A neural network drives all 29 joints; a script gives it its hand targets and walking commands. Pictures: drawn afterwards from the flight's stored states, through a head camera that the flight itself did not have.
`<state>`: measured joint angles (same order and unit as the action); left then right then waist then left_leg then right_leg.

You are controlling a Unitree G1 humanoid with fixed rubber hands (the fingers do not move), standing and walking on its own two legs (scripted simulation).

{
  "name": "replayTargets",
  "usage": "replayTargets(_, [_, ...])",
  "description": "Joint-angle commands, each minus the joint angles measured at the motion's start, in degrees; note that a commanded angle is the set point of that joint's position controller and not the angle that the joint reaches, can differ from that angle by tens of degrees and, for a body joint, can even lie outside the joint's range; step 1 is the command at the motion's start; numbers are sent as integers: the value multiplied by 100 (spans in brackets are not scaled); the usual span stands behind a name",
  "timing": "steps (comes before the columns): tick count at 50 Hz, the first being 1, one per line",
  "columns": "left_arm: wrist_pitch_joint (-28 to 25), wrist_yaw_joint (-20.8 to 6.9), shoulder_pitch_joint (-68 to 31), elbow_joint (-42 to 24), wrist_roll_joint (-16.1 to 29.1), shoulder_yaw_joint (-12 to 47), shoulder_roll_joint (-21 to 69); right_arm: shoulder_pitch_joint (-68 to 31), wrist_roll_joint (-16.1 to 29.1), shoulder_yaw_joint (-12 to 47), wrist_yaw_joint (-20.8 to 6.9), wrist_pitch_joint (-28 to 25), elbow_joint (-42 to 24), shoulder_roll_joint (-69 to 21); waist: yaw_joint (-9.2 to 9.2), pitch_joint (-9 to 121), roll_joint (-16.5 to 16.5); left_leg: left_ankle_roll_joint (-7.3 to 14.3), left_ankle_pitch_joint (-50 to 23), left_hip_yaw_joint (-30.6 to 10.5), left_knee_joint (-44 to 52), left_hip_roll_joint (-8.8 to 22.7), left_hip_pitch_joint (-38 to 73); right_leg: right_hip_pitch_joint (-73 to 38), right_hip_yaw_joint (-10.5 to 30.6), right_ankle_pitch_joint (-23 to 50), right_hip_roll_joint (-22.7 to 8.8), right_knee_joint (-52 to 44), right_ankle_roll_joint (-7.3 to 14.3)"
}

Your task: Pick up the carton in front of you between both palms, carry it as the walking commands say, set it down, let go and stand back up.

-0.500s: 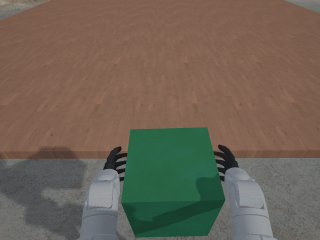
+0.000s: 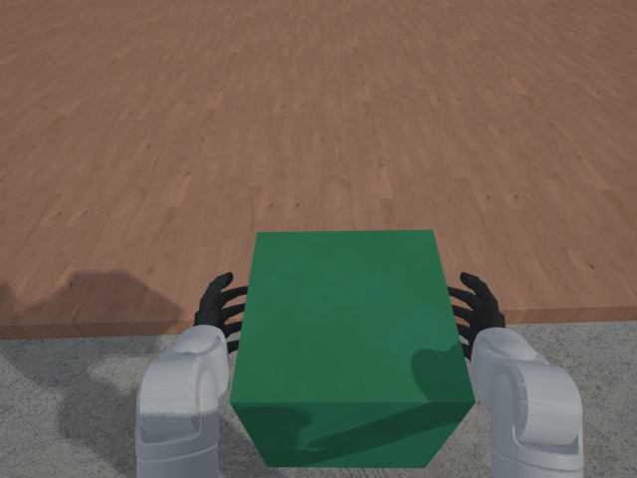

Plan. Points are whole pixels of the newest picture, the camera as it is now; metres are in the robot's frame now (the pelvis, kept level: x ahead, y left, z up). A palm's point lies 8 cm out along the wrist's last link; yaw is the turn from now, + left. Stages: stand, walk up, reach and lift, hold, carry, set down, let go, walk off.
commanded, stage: carry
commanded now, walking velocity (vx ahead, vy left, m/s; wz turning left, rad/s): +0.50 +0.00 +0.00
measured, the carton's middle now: (345, 356) +0.29 -0.01 +0.02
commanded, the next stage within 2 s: none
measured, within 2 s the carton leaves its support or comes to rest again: neither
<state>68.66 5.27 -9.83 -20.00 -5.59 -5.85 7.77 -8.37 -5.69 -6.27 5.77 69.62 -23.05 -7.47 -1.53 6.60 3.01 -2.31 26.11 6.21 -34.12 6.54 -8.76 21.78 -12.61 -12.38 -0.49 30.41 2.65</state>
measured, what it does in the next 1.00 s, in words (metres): walks ahead: left foot, then right foot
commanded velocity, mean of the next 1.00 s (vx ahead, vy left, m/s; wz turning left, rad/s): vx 0.19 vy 0.00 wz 0.00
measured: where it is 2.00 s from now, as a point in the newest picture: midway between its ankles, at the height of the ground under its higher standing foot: (307, 370)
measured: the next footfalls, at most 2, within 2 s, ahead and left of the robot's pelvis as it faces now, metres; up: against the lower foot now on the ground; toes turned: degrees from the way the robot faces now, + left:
left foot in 0.36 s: +0.41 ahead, +0.10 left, +0.00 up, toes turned +10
right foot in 0.76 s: +0.58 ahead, -0.07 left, +0.00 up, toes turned -8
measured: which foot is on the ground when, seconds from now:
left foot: up 0.00-0.34, down 0.36-1.00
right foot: down 0.00-0.38, up 0.40-0.74, down 0.76-1.00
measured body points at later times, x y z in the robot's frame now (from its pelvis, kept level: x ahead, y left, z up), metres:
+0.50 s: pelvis +0.30 +0.04 +0.00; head +0.34 +0.04 +0.45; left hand +0.65 +0.17 +0.13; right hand +0.62 -0.14 +0.13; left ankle +0.37 +0.09 -0.73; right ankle +0.17 -0.08 -0.63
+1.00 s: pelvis +0.50 +0.02 +0.00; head +0.60 +0.02 +0.44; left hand +0.91 +0.17 +0.13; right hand +0.92 -0.13 +0.13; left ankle +0.42 +0.12 -0.72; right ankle +0.54 -0.07 -0.72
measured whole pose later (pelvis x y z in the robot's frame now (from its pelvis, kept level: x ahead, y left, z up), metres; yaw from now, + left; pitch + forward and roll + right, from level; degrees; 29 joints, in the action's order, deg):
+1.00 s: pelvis +0.50 +0.02 +0.00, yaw +0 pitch +7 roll +0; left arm 75.5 7.7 -49.2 -1.4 -4.5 -17.1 0.8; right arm -50.4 -4.7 -17.6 7.6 76.1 -1.5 -1.0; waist 0.3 -5.3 0.5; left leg 1.1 22.5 4.5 -33.4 0.5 -16.0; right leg 26.8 -8.4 -12.2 -0.7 33.2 3.8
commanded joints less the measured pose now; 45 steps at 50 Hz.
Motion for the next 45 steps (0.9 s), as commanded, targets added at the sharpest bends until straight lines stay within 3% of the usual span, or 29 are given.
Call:
replayTargets(1, [179, -1308, -2428, -237, 2023, 3705, 4667, -3246, 2542, 4225, -1507, 228, -406, -4595, 325, 1242, -1800, 168, 467, -81, -2926, -451, -3527, -3700, 4387, -125, -2566, -1826, 1177])
replayTargets(2, [234, -1289, -2592, -317, 2071, 3740, 4721, -3265, 2563, 4189, -1541, 262, -264, -4655, 307, 1079, -1173, 311, 439, -358, -3370, -146, -3806, -3557, 3996, 556, -2530, -1651, 1231])
replayTargets(3, [269, -1282, -2689, -347, 2121, 3774, 4799, -3207, 2561, 4119, -1560, 269, -116, -4721, 299, 1094, -697, 372, 184, -426, -3405, 37, -3830, -3461, 3454, 1161, -2354, -1531, 1092])
replayTargets(4, [282, -1289, -2826, -396, 2173, 3819, 4867, -3167, 2537, 4085, -1558, 258, -7, -4826, 290, 1127, -456, 375, -176, -425, -3067, 127, -3769, -3396, 2990, 1381, -2209, -1599, 876])
replayTargets(5, [290, -1308, -2971, -472, 2258, 3882, 4933, -3128, 2496, 4052, -1539, 234, 62, -4921, 298, 1122, -432, 337, -483, -375, -2570, 138, -3540, -3269, 2481, 1512, -1992, -1718, 651])
replayTargets(6, [294, -1339, -3072, -521, 2337, 3930, 4976, -3104, 2436, 4023, -1505, 208, 65, -4987, 301, 1104, -638, 293, -717, -204, -2234, 8, -3406, -3249, 2119, 1825, -1812, -1742, 527])
replayTargets(10, [342, -1454, -3243, -758, 2587, 3981, 4829, -2968, 2110, 3865, -1297, 169, -78, -4963, 271, 912, -936, 214, -1377, 228, -946, -291, -3122, -3173, 1183, 2539, -1400, -1740, 472])
replayTargets(14, [444, -1438, -3237, -1103, 2560, 3877, 4485, -3094, 1999, 3796, -1145, 270, -567, -4640, 295, 610, -1279, 362, -2269, 753, 382, -604, -2023, -2652, 558, 3413, -1174, -1555, 293])
replayTargets(16, [528, -1395, -3567, -1224, 2543, 3859, 4183, -3456, 2050, 3795, -1128, 359, -707, -4363, 206, 941, -1344, 473, -2559, 946, 541, -819, -893, -2473, 201, 4254, -1111, -713, 135])
replayTargets(17, [580, -1369, -3761, -1249, 2528, 3852, 3998, -3612, 2070, 3764, -1128, 407, -692, -4197, 95, 1258, -1218, 498, -2296, 1146, 699, -1025, 53, -2183, -65, 4199, -924, 138, 25])
replayTargets(18, [625, -1346, -4003, -1217, 2497, 3842, 3798, -3863, 2089, 3723, -1136, 459, -676, -4011, -50, 1579, -883, 494, -1855, 876, 602, -768, 1134, -1496, -39, 3183, -773, 1208, -24])
replayTargets(19, [692, -1330, -4341, -1126, 2497, 3822, 3652, -4057, 2088, 3632, -1129, 531, -576, -3774, -250, 1899, -14, 732, -643, -1061, 908, 468, 1830, -540, 30, 1455, -484, 2705, -116])
replayTargets(20, [782, -1302, -4536, -1013, 2579, 3800, 3766, -4241, 2080, 3597, -1131, 564, -370, -3576, -196, 2073, 1476, 1611, -234, -3720, 1811, 1651, 2564, 1098, 546, -1399, 358, 4167, -193])
replayTargets(21, [801, -1257, -4752, -812, 2535, 3712, 3712, -4543, 2295, 3643, -1147, 640, -317, -3712, -124, 1849, 920, 1741, -1005, -3532, 1862, 1778, 2325, 1564, 1200, -1547, 28, 4917, -30])
replayTargets(22, [818, -1232, -4921, -637, 2534, 3628, 3810, -4806, 2410, 3676, -1173, 661, -250, -3853, -129, 1728, 657, 1693, -2189, -2888, 1678, 1544, 1939, 1621, 1309, -1401, -161, 4985, 90])
replayTargets(23, [817, -1214, -5065, -422, 2505, 3586, 3935, -5101, 2529, 3708, -1209, 678, -156, -4032, -73, 1609, 77, 1489, -3149, -2228, 1557, 1408, 1581, 1532, 1339, -1097, -373, 4610, 119])
replayTargets(24, [813, -1194, -5185, -267, 2490, 3537, 4039, -5345, 2651, 3759, -1245, 674, -72, -4180, -42, 1608, -21, 1353, -3789, -1752, 1537, 1287, 1366, 1445, 1321, -908, -507, 4176, 84])
replayTargets(25, [807, -1172, -5342, -119, 2461, 3495, 4142, -5607, 2737, 3766, -1276, 661, 31, -4312, -40, 1713, 41, 1216, -4161, -1320, 1511, 1150, 1256, 1220, 1237, -793, -521, 3805, 14])
replayTargets(27, [763, -1128, -5648, 168, 2429, 3461, 4316, -6016, 2868, 3727, -1327, 633, 230, -4477, -5, 1799, 184, 1140, -4916, -757, 1431, 968, 1144, 975, 1064, -752, -424, 2956, -94])
replayTargets(31, [704, -1008, -6267, 643, 2394, 3343, 4491, -6636, 2934, 3511, -1367, 620, 698, -4574, -36, 1874, 537, 1137, -6304, -32, 1010, 653, 1266, 785, 643, -217, -10, 1412, -103])
replayTargets(34, [715, -988, -6858, 996, 2467, 3258, 4525, -6992, 2865, 3305, -1342, 623, 1194, -4569, -64, 1947, 635, 1090, -5979, 199, 618, 504, 1348, 589, 502, 557, 139, 696, -46])
replayTargets(37, [737, -1067, -7408, 1495, 2634, 3131, 4615, -7469, 2789, 3133, -1276, 614, 1730, -4589, 128, 1894, 264, 791, -4623, 448, -205, 223, 812, -575, 356, 2180, 107, -806, 45])
replayTargets(38, [746, -1104, -7563, 1682, 2680, 3041, 4612, -7563, 2749, 3060, -1245, 611, 1932, -4587, 235, 1939, -31, 572, -3604, 317, -462, 154, 115, -1412, 842, 3419, -451, -667, 171])
replayTargets(39, [740, -1129, -7746, 1914, 2679, 2913, 4595, -7749, 2737, 2959, -1204, 641, 2095, -4638, 228, 2386, -659, 363, -1829, 196, -954, -176, -713, -2590, 1743, 6175, -1402, 138, 664])
replayTargets(40, [720, -1136, -7659, 2187, 2683, 2744, 4704, -7901, 2725, 2829, -1161, 673, 2233, -4728, 335, 2856, -1212, 271, -341, -94, -1083, -426, -1257, -3366, 2310, 6750, -1796, 251, 1174])
replayTargets(41, [683, -1146, -7653, 2222, 2721, 2653, 4836, -8021, 2743, 2779, -1139, 669, 2262, -4888, 364, 2870, -1463, 256, 561, -227, -1168, -510, -1551, -3509, 2484, 6423, -1869, 80, 1283])
replayTargets(42, [655, -1147, -7832, 2160, 2755, 2591, 5018, -8235, 2747, 2745, -1121, 651, 2253, -5058, 362, 2835, -1407, 278, 788, -374, -921, -515, -1655, -3571, 2405, 6073, -1815, -4, 1233])
replayTargets(43, [634, -1138, -8034, 2035, 2779, 2545, 5157, -8413, 2753, 2702, -1101, 636, 2206, -5192, 351, 2821, -1312, 294, 599, -432, -440, -515, -1530, -3503, 2189, 5887, -1667, 33, 1105])
replayTargets(45, [621, -1093, -8281, 1716, 2798, 2471, 5350, -8452, 2704, 2572, -1041, 596, 2070, -5404, 263, 2886, -1100, 288, -722, -311, 643, -537, -682, -3053, 1566, 5371, -1268, 282, 734])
